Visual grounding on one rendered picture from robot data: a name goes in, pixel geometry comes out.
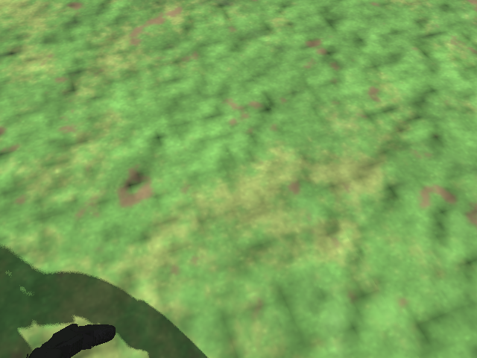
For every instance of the left robot hand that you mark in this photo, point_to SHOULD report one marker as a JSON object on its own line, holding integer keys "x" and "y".
{"x": 72, "y": 339}

